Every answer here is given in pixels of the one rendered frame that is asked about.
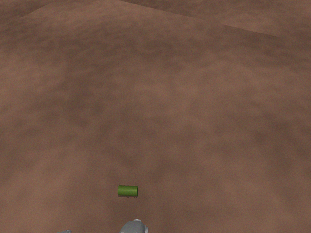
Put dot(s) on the can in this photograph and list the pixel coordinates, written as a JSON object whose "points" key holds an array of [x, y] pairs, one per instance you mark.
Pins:
{"points": [[128, 190]]}

